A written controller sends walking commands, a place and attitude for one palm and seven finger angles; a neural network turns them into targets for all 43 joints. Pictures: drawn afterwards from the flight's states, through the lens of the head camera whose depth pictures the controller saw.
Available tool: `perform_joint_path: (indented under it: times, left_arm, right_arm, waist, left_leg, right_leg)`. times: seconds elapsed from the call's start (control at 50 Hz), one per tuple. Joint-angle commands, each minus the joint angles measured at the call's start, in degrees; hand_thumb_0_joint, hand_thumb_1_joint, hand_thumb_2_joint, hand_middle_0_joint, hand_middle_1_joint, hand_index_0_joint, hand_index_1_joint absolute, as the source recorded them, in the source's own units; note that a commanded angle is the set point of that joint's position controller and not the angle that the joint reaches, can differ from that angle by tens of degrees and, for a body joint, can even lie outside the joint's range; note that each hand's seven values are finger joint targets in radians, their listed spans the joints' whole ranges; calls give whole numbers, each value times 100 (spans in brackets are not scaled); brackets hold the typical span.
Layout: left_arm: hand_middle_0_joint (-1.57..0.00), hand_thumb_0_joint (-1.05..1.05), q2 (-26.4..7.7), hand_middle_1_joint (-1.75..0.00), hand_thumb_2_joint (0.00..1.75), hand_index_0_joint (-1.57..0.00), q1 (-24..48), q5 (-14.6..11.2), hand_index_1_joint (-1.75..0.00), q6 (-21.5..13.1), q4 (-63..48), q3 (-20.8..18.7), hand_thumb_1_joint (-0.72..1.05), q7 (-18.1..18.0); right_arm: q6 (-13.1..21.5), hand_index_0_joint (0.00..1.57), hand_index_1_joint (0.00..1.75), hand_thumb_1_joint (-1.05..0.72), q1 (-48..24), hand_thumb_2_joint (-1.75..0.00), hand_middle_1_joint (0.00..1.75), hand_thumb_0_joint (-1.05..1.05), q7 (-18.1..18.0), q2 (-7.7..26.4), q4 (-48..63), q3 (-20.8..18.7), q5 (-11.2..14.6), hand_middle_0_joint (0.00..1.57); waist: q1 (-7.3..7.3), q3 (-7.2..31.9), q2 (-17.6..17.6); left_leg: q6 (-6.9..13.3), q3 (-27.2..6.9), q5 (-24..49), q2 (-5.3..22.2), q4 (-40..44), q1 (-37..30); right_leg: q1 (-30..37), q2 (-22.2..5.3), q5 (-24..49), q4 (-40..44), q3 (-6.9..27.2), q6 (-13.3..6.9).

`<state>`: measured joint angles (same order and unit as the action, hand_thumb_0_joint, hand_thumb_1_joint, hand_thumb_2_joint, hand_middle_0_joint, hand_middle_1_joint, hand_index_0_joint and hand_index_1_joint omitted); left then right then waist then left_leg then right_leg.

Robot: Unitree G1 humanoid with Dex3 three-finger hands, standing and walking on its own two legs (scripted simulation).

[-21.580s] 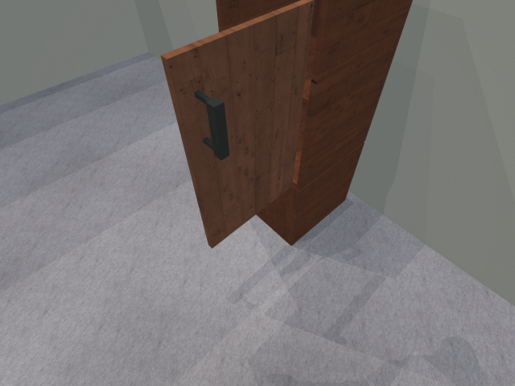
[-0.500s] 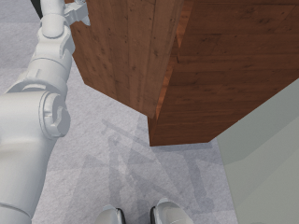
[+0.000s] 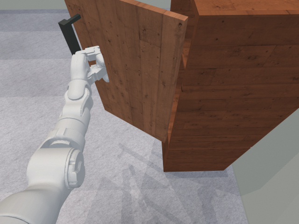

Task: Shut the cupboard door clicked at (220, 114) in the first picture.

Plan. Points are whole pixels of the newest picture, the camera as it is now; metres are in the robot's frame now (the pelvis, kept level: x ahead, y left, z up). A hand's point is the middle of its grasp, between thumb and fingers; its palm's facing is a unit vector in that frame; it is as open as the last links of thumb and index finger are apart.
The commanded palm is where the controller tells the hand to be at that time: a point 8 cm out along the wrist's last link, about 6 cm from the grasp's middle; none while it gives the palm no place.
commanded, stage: pull the fist back off the door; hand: left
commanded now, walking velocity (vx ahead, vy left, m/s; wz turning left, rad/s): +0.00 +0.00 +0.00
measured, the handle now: (77, 38) +0.64 +0.17 +0.13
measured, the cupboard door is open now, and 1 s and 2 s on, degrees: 57 57 57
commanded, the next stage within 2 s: draw the hand back to the body in 0.12 s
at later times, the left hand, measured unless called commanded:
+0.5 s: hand (88, 85) +0.43 +0.11 +0.14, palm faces +0.01 -1.00 -0.01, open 3.1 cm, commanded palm +0.38 +0.17 +0.15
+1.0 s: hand (30, 147) +0.27 +0.20 +0.16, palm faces +0.20 -0.95 -0.22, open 3.3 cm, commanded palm +0.23 +0.25 +0.18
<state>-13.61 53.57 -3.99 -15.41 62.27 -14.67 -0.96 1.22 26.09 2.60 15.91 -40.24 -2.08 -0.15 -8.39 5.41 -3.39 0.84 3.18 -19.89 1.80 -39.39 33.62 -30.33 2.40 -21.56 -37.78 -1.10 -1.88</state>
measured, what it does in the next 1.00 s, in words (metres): stands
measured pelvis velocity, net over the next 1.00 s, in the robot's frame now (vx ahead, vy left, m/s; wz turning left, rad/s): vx -0.02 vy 0.00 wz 0.02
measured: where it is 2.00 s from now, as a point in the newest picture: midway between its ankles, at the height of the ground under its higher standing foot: outside the picture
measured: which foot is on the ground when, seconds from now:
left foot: down 0.00-1.00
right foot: down 0.00-1.00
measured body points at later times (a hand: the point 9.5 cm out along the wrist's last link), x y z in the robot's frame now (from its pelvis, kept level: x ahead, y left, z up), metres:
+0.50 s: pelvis -0.01 -0.01 +0.01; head +0.02 -0.03 +0.46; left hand +0.43 +0.17 +0.14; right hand +0.04 -0.26 -0.13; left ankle -0.02 +0.11 -0.72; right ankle -0.04 -0.10 -0.72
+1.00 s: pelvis -0.02 +0.00 +0.03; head -0.04 -0.02 +0.47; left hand +0.26 +0.25 +0.17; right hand +0.19 -0.21 -0.05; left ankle -0.02 +0.11 -0.72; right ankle -0.04 -0.10 -0.72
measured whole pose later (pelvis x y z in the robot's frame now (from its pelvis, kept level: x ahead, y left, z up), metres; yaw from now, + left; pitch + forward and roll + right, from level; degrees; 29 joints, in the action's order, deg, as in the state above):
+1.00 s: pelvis -0.02 +0.00 +0.03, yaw +1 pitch -3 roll +0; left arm -15.1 1.0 -5.0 -3.1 1.8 -5.8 -2.5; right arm 0.1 7.2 -3.8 13.1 -33.7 2.4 2.4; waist 1.6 0.1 -3.4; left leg 1.3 2.7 -12.2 -0.2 -23.5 8.6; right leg -5.5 0.9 -14.8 -23.0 -1.4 -1.3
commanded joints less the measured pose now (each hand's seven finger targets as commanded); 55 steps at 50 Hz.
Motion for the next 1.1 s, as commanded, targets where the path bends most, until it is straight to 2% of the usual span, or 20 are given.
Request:
perform_joint_path:
  times: [0.0,0.02,0.1,0.14,0.22,0.26,0.32,0.38,0.5,0.64,0.68,0.72,0.74,0.78,0.8,0.9,0.96,1.0,1.02,1.08]
  left_arm:
    - [-130,0,-679,-150,90,-130,2761,-145,-150,-422,-1951,306,90,61]
    - [-130,0,-673,-150,90,-130,2557,-185,-150,-392,-1941,239,90,62]
    - [-130,0,-622,-150,90,-130,3196,-223,-150,-223,-1403,421,90,31]
    - [-130,0,-777,-150,90,-130,3372,-215,-150,-250,-1326,293,90,-7]
    - [-130,0,-532,-150,90,-130,3411,-181,-150,-429,-1189,486,90,21]
    - [-130,0,-768,-150,90,-130,2523,-235,-150,-409,-1068,136,90,70]
    - [-130,0,-1179,-150,90,-130,1509,-260,-150,-292,-1281,-223,90,209]
    - [-130,0,-1237,-150,90,-130,794,-326,-150,-146,-2251,-240,90,354]
    - [-130,0,-1039,-150,90,-130,214,-671,-150,93,-4390,124,90,688]
    - [-127,0,-862,-147,90,-127,-885,-936,-147,785,-5267,363,90,993]
    - [-122,0,-819,-141,90,-122,-1293,-1001,-141,959,-5597,366,90,1039]
    - [-116,0,-1030,-135,90,-116,-1687,-1093,-135,1103,-5790,125,90,1067]
    - [-113,0,-1075,-132,90,-113,-1876,-470,-132,805,-6602,576,90,551]
    - [-108,0,-930,-126,90,-108,-2764,-327,-126,828,-6394,553,90,132]
    - [-105,0,-1024,-123,90,-105,-2912,-276,-123,816,-6539,508,90,28]
    - [-92,0,-1250,-108,90,-92,-3454,-127,-108,816,-7253,276,90,-222]
    - [-83,0,-1151,-99,90,-83,-3675,-84,-99,806,-7801,297,90,-296]
    - [-78,0,-1352,-93,90,-78,-4131,-63,-93,835,-7869,84,90,-340]
    - [-75,0,-1149,-90,90,-75,-4331,-88,-90,846,-8074,228,90,-333]
    - [-67,0,-1305,-81,90,-67,-4801,-69,-81,871,-8299,-19,90,-375]
  right_arm:
    - [152,20,30,-90,511,-90,30,0,-94,703,389,-250,72,20]
    - [178,20,30,-90,410,-90,30,0,-99,690,415,-235,105,20]
    - [168,20,30,-90,248,-90,30,0,-199,696,262,-187,138,20]
    - [212,20,30,-90,121,-90,30,0,-225,686,266,-146,130,20]
    - [288,20,30,-90,90,-90,30,0,-195,658,271,-111,121,20]
    - [278,20,30,-90,20,-90,30,0,-169,681,406,-114,130,20]
    - [189,20,30,-90,-105,-90,30,0,-168,699,676,-69,169,20]
    - [124,20,30,-90,-329,-90,30,0,-208,659,949,-67,230,20]
    - [204,20,30,-90,-845,-90,30,0,-372,575,1121,-81,344,20]
    - [385,20,30,-90,-1429,-90,30,0,-576,527,1112,43,441,20]
    - [448,20,30,-90,-1604,-90,30,0,-599,510,1176,74,452,20]
    - [489,20,30,-90,-1752,-90,30,0,-617,527,1230,119,467,20]
    - [451,20,30,-90,-1981,-90,30,0,-654,346,1362,157,384,20]
    - [311,20,30,-90,-2023,-90,30,0,-676,374,1270,184,330,20]
    - [241,20,30,-90,-2037,-90,30,0,-684,382,1287,183,320,20]
    - [78,20,30,-90,-2228,-90,30,0,-701,325,1329,248,248,20]
    - [70,20,30,-90,-2305,-90,30,0,-686,257,1370,272,208,20]
    - [67,20,30,-90,-2319,-90,30,0,-685,300,1364,278,164,20]
    - [65,20,30,-90,-2356,-90,30,0,-680,250,1425,274,162,20]
    - [58,20,30,-90,-2391,-90,30,0,-665,278,1436,279,141,20]
  waist:
    - [-5,2504,85]
    - [101,2480,121]
    - [-182,1687,668]
    - [-135,1847,456]
    - [-122,2206,244]
    - [191,2394,345]
    - [495,2300,757]
    - [660,2204,812]
    - [625,1886,598]
    - [725,1195,214]
    - [805,1196,180]
    - [872,1078,496]
    - [850,674,281]
    - [867,395,603]
    - [874,394,723]
    - [924,311,326]
    - [925,332,-213]
    - [977,316,105]
    - [965,277,-22]
    - [1010,190,132]
  left_leg:
    - [132,-194,2801,-212,31,-2183]
    - [127,-207,2785,-220,38,-2185]
    - [167,-196,1917,-234,154,-1763]
    - [150,-219,1791,-264,153,-1764]
    - [94,-339,2083,-236,60,-2050]
    - [82,-288,2228,-244,98,-2004]
    - [143,-151,2178,-272,271,-1545]
    - [181,-23,2178,-285,397,-1524]
    - [240,9,1989,-233,643,-2110]
    - [216,-130,1483,-230,1001,-2491]
    - [193,-167,1568,-214,1067,-2651]
    - [197,-196,1525,-209,1140,-2609]
    - [174,-137,1507,-223,1342,-2734]
    - [158,-191,1295,-174,1523,-2687]
    - [168,-189,1302,-162,1589,-2726]
    - [156,-164,1437,-137,1850,-3076]
    - [89,-206,1601,-126,1948,-3312]
    - [121,-205,1715,-122,1966,-3339]
    - [110,-209,1798,-117,1966,-3337]
    - [94,-227,1810,-113,1987,-3342]
  right_leg:
    - [836,59,3583,250,-5,152]
    - [819,62,3566,258,-3,147]
    - [586,2,3015,454,53,213]
    - [577,-26,2880,402,87,190]
    - [381,-26,2805,248,40,144]
    - [689,-21,2947,204,30,114]
    - [1358,-60,3334,238,77,142]
    - [1802,-84,3703,341,114,171]
    - [1943,-102,3448,713,140,253]
    - [1618,-94,2301,1088,56,171]
    - [1643,-91,2258,1108,3,132]
    - [1734,-120,2207,1172,4,156]
    - [1610,-236,2051,1469,193,173]
    - [1749,-225,1735,1607,128,187]
    - [1887,-228,1672,1675,125,177]
    - [2191,-207,1665,1930,115,134]
    - [2317,-189,1758,1947,61,77]
    - [2379,-170,1865,2037,60,102]
    - [2455,-201,1961,1986,62,89]
    - [2407,-173,1936,2034,15,99]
